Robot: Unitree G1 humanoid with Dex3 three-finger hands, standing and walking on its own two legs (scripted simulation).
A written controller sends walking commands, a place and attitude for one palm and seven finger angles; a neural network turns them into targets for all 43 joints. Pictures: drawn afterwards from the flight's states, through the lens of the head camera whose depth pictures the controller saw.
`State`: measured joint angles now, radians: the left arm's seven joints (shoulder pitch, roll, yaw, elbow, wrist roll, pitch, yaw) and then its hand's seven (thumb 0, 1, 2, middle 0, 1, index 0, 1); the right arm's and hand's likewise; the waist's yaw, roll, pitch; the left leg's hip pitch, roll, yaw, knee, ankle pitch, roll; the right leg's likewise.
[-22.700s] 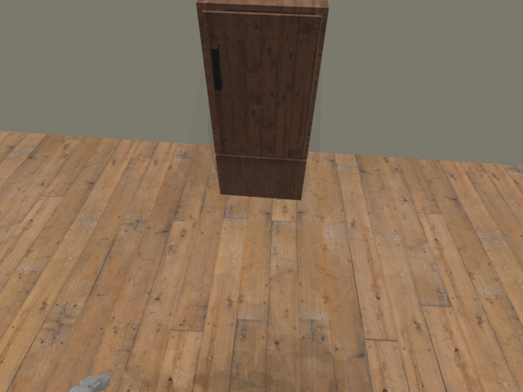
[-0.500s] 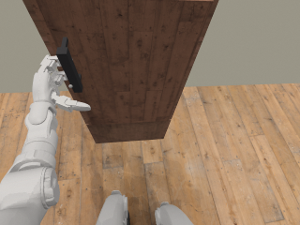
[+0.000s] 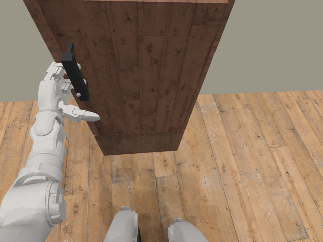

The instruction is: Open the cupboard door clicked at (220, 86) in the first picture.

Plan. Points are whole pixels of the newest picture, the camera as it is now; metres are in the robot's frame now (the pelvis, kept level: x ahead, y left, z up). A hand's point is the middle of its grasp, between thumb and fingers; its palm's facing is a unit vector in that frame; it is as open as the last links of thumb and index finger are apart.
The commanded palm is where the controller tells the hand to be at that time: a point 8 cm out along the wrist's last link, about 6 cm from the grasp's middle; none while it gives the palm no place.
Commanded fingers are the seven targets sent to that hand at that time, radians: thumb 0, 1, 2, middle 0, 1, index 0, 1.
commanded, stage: slide the fingers in behind the handle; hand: left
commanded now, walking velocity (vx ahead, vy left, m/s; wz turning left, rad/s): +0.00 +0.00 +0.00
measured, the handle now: (78, 73) +0.52 +0.20 +0.06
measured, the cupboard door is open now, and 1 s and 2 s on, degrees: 0 0 43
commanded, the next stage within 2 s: close the thumb around the handle in 0.04 s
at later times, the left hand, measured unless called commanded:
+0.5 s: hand (80, 94) +0.47 +0.19 +0.05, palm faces +0.08 -1.00 +0.00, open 10.3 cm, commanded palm +0.44 +0.23 +0.05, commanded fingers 0.00 0.56 0.76 -0.38 -1.31 -0.38 -1.31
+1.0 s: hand (86, 94) +0.47 +0.18 +0.05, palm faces +0.06 -1.00 +0.00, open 5.9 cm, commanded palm +0.44 +0.22 +0.05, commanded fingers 0.00 0.90 0.90 -0.40 -1.35 -0.40 -1.35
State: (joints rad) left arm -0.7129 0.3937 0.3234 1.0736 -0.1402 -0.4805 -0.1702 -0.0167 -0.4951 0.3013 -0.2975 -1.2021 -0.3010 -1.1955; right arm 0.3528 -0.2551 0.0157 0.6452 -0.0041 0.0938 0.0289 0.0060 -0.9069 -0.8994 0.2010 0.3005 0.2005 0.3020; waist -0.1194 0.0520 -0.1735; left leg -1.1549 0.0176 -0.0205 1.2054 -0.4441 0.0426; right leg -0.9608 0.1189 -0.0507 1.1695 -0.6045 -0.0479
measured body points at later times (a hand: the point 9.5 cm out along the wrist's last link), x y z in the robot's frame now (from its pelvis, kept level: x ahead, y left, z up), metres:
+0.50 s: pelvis +0.00 +0.01 +0.00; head +0.11 +0.03 +0.44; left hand +0.46 +0.24 +0.05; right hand +0.04 -0.25 -0.12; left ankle +0.06 +0.09 -0.63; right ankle -0.03 -0.10 -0.63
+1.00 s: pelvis -0.01 +0.00 +0.00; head +0.11 +0.03 +0.43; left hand +0.46 +0.23 +0.05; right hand +0.03 -0.26 -0.12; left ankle +0.06 +0.09 -0.63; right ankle -0.03 -0.10 -0.63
